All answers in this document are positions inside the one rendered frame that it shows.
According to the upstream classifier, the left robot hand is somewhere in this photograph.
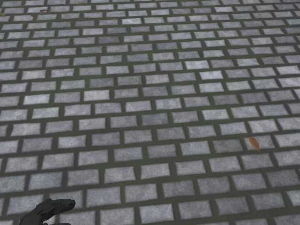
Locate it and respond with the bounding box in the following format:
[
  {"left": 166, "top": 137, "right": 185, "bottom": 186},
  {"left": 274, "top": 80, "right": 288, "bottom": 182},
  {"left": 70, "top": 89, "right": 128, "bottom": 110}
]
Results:
[{"left": 19, "top": 198, "right": 76, "bottom": 225}]

